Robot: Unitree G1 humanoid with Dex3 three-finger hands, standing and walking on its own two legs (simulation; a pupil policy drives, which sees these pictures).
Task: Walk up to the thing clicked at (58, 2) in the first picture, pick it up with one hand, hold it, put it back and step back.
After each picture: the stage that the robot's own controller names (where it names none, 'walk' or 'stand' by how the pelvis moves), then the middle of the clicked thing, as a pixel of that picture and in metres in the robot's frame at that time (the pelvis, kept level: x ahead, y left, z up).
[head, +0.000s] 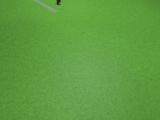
stand; (58, 0) +2.29 +0.30 -0.72
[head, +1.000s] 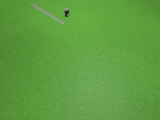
walk; (66, 12) +2.18 +0.33 -0.72
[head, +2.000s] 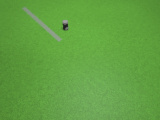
walk; (65, 25) +1.59 +0.25 -0.71
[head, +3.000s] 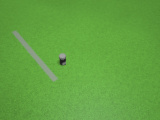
walk; (62, 59) +1.07 +0.20 -0.70
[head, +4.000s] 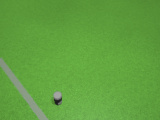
walk; (57, 98) +0.66 +0.17 -0.70
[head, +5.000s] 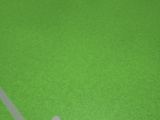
walk; out of the picture +0.42 +0.15 -0.70
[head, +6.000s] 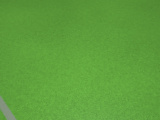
stand; out of the picture +0.35 +0.17 -0.72
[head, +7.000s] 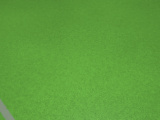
stand; out of the picture +0.36 +0.18 -0.73
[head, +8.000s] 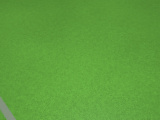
stand; out of the picture +0.34 +0.17 -0.73
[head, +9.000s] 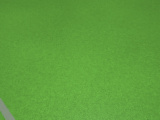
stand; out of the picture +0.34 +0.17 -0.73
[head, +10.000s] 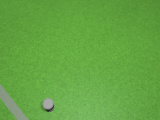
go down; (48, 105) +0.38 +0.16 -0.60
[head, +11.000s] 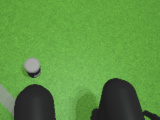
go down; (33, 68) +0.44 +0.18 -0.32
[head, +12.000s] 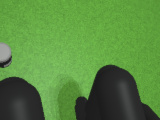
close in; (1, 56) +0.43 +0.21 -0.25
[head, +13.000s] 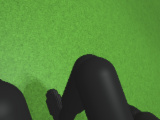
close; out of the picture +0.43 +0.23 -0.23
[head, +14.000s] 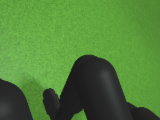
lift; out of the picture +0.42 +0.24 -0.23
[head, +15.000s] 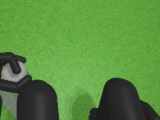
lift; (18, 78) +0.33 +0.22 -0.10
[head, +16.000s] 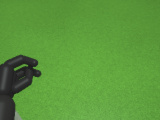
close; out of the picture +0.40 +0.21 -0.68
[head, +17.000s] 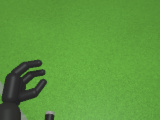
close; out of the picture +0.40 +0.22 -0.69
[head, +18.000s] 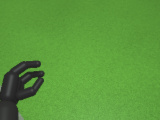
stand; out of the picture +0.38 +0.20 -0.70
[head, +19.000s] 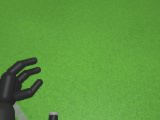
stand; out of the picture +0.39 +0.19 -0.68
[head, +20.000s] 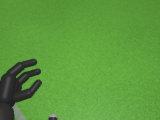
stand; out of the picture +0.39 +0.20 -0.69
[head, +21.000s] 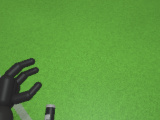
stand; (49, 113) +0.40 +0.20 -0.65
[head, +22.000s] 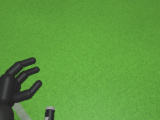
stand; (49, 116) +0.40 +0.21 -0.66
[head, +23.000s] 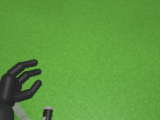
stand; (47, 115) +0.39 +0.22 -0.66
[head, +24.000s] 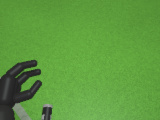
stand; (46, 113) +0.40 +0.22 -0.65
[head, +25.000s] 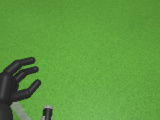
stand; (47, 115) +0.40 +0.22 -0.65
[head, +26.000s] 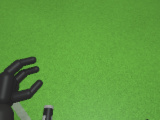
stand; (47, 114) +0.40 +0.21 -0.64
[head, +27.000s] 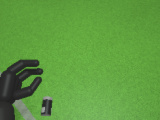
stand; (46, 106) +0.41 +0.22 -0.62
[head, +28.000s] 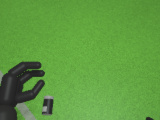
close; (48, 105) +0.41 +0.21 -0.61
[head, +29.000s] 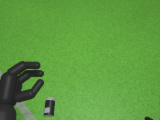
close; (49, 106) +0.41 +0.20 -0.62
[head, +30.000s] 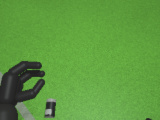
close; (50, 108) +0.40 +0.20 -0.62
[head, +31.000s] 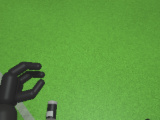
close; (51, 110) +0.40 +0.19 -0.63
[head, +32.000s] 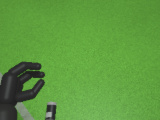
close; (51, 111) +0.40 +0.20 -0.64
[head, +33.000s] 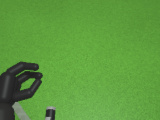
close; (50, 116) +0.40 +0.20 -0.66
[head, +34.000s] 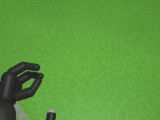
close; (50, 119) +0.39 +0.21 -0.67
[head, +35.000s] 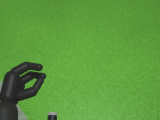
close; out of the picture +0.39 +0.20 -0.68
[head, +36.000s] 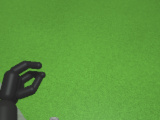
close; out of the picture +0.39 +0.20 -0.69
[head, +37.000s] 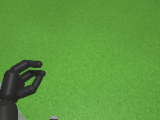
close; out of the picture +0.39 +0.19 -0.69
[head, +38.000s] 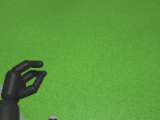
close; out of the picture +0.39 +0.20 -0.69
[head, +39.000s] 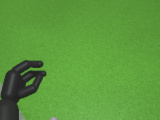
close; out of the picture +0.39 +0.20 -0.70
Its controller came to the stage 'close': yes
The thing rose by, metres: 0.20
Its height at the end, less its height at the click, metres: -0.02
